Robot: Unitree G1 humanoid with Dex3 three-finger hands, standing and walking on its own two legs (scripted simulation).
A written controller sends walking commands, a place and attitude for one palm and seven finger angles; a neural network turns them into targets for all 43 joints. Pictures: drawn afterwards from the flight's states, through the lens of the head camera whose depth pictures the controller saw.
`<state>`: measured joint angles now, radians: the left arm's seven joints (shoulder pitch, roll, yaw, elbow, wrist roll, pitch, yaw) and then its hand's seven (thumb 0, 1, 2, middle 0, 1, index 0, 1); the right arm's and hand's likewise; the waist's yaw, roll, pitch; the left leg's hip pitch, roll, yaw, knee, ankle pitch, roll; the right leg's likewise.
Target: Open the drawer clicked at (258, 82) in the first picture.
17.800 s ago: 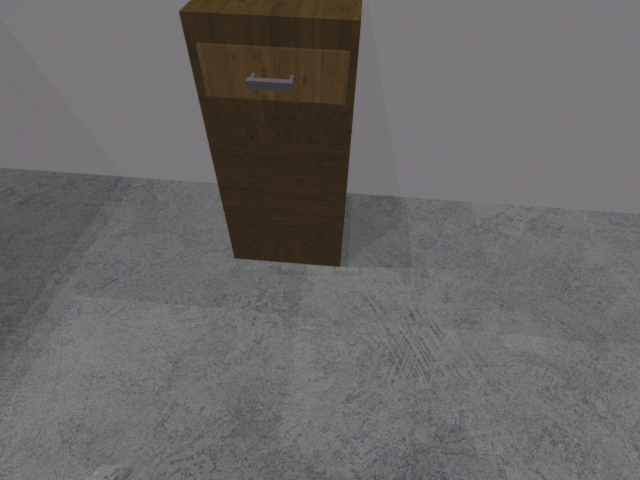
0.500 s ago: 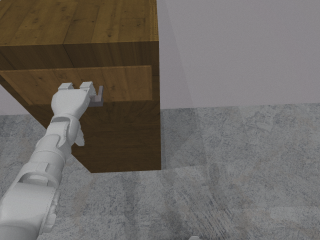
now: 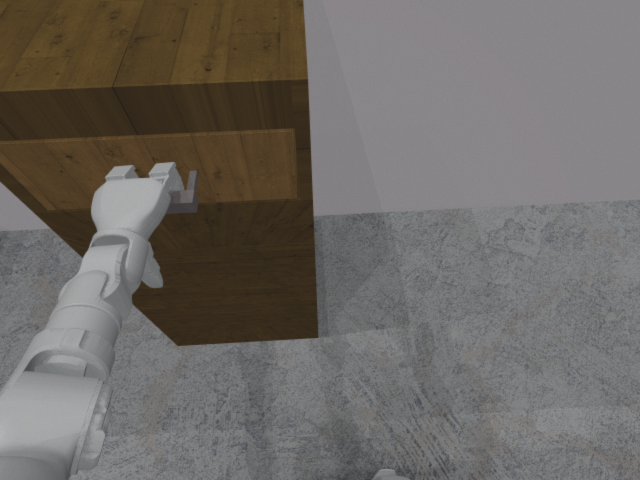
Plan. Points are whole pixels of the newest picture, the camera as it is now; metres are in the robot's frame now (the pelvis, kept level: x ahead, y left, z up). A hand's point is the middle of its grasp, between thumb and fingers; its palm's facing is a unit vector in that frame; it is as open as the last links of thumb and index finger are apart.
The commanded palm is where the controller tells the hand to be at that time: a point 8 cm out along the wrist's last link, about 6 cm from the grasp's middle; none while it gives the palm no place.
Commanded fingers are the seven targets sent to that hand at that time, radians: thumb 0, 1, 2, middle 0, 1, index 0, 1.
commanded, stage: close the thumb around the handle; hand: left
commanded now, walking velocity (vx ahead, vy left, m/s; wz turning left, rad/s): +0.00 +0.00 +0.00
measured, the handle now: (153, 191) +0.49 +0.23 +0.04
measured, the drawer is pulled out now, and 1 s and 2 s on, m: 0.00 0.03 0.15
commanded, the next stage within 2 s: pull the drawer open in 0.56 s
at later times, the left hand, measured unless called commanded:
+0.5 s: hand (149, 230) +0.44 +0.23 +0.02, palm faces -0.07 -0.03 -1.00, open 5.5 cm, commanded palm +0.41 +0.23 +0.08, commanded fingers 0.00 0.90 0.90 -0.40 -1.35 -0.40 -1.35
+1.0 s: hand (146, 249) +0.41 +0.23 +0.02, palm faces -0.04 -0.03 -1.00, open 5.5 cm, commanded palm +0.38 +0.23 +0.08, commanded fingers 0.00 0.90 0.90 -0.40 -1.35 -0.40 -1.35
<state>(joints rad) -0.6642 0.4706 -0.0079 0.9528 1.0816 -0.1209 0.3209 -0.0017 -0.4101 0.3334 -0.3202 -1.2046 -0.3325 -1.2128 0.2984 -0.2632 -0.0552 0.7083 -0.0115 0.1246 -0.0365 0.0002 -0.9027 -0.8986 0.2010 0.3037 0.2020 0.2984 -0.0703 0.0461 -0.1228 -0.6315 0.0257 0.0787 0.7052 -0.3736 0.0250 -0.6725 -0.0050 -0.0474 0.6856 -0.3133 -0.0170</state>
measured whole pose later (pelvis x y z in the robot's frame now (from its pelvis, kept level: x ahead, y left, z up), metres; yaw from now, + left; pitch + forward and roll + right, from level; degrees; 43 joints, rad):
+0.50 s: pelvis +0.00 +0.00 +0.00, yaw +0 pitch +17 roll +0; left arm -0.64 0.45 -0.02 0.93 1.08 -0.10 0.32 0.00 0.72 0.82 -0.39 -1.32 -0.41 -1.33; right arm 0.30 -0.26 -0.06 0.71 -0.01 0.13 -0.03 0.00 -0.90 -0.90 0.20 0.30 0.20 0.30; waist -0.06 0.05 -0.13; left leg -0.61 0.02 0.08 0.69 -0.37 0.03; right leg -0.65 -0.01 -0.05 0.68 -0.32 -0.01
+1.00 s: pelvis +0.01 +0.00 +0.01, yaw +0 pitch +15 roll +0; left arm -0.46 0.41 -0.05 0.74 1.06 -0.06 0.33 0.00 0.73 0.81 -0.34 -1.35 -0.40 -1.35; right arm 0.28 -0.26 -0.07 0.69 0.00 0.13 -0.02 0.00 -0.90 -0.90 0.20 0.30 0.20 0.30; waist -0.03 0.07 -0.12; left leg -0.54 0.02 0.08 0.66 -0.37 0.02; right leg -0.58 -0.01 -0.05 0.65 -0.32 -0.02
